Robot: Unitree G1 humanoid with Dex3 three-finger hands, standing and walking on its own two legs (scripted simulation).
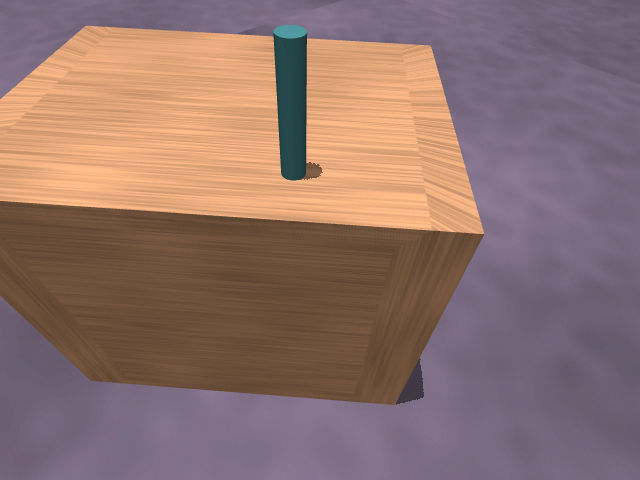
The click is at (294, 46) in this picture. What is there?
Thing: slim round
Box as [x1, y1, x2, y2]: [273, 25, 306, 180]
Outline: 283,25 275,28 273,31 281,174 287,179 294,180 301,178 305,174 306,30 296,25
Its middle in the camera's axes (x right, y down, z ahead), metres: -0.04 -0.20 +0.61
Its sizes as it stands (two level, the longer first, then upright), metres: 0.045 0.045 0.240
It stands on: a support 0.80 m high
